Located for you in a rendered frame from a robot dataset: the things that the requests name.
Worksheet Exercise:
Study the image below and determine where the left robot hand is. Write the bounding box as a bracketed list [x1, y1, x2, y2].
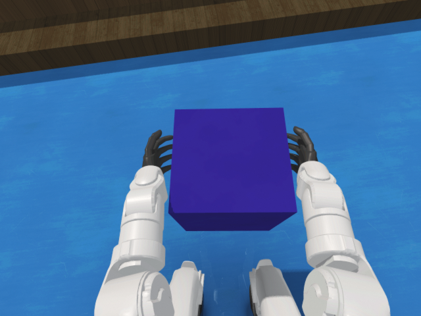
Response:
[142, 130, 173, 174]

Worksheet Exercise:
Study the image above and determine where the robot thigh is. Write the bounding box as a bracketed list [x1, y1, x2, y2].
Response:
[169, 267, 205, 316]
[249, 265, 301, 316]

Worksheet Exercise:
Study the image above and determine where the right robot thigh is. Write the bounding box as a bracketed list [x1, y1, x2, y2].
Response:
[249, 265, 301, 316]

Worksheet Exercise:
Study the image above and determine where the left robot upper arm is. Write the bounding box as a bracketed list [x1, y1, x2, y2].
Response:
[95, 271, 174, 316]

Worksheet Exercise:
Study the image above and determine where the right robot forearm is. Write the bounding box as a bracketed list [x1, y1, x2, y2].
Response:
[296, 161, 390, 312]

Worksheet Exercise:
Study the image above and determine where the right robot hand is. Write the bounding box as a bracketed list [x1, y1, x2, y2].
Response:
[287, 126, 318, 173]

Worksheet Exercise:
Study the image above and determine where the left robot forearm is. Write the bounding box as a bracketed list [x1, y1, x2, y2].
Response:
[94, 165, 168, 316]

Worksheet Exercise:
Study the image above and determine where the right robot upper arm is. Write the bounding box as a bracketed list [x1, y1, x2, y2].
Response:
[302, 266, 390, 316]

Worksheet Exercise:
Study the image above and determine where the left robot thigh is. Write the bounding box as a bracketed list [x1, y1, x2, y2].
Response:
[169, 267, 205, 316]

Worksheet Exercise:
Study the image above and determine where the carton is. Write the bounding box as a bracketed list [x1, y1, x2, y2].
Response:
[168, 107, 297, 231]

